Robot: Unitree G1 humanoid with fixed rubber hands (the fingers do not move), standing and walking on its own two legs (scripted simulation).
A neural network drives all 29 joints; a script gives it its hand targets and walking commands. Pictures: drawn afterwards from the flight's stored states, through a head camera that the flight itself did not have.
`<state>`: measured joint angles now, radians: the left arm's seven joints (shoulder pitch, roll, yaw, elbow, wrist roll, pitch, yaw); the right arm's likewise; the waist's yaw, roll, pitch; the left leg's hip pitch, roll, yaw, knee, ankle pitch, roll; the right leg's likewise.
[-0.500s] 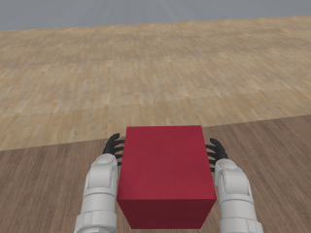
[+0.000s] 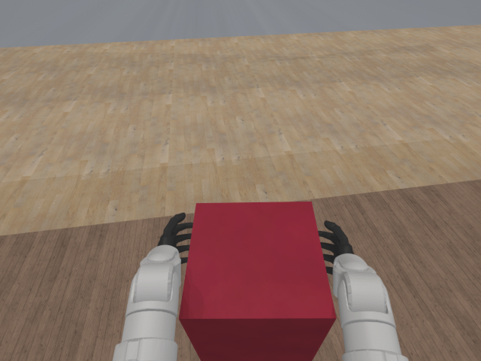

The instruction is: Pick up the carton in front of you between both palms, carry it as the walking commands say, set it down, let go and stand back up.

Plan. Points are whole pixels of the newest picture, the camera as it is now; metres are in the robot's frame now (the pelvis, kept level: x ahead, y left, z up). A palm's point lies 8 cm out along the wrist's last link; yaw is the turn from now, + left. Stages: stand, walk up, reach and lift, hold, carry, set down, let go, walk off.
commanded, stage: hold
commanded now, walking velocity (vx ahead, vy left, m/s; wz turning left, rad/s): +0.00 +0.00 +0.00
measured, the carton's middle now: (254, 285) +0.28 +0.00 -0.03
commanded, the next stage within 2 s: carry in 0.30 s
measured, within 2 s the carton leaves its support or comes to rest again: neither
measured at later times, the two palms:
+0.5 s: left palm (162, 241) +0.30 +0.16 +0.06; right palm (334, 246) +0.30 -0.13 +0.06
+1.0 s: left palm (180, 163) +0.49 +0.17 +0.09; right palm (316, 162) +0.51 -0.13 +0.09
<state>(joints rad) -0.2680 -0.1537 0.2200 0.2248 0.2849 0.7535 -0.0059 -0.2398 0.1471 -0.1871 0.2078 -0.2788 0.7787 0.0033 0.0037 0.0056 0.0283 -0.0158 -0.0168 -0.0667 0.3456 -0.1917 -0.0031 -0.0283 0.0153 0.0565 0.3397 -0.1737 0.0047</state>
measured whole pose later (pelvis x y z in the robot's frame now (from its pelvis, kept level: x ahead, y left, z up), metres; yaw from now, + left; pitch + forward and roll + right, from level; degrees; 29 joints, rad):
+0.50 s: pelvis +0.02 +0.01 -0.01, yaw +2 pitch +1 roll +0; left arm -0.24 -0.15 0.16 0.06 0.21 0.85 0.04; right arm -0.21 0.13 -0.16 0.05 -0.19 0.86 -0.03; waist -0.01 -0.03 -0.12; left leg -0.24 -0.01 0.00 0.50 -0.32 0.00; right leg -0.24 -0.02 0.03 0.49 -0.27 0.00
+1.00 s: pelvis +0.23 +0.00 +0.00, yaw +3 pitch +6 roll +1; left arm -0.17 -0.14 0.11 -0.34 0.10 1.23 0.10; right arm -0.16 0.13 -0.12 -0.35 -0.09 1.25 -0.10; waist 0.02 -0.01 -0.13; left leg -0.56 0.09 0.12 0.81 -0.27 -0.01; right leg -0.13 -0.03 -0.20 0.29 -0.25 -0.03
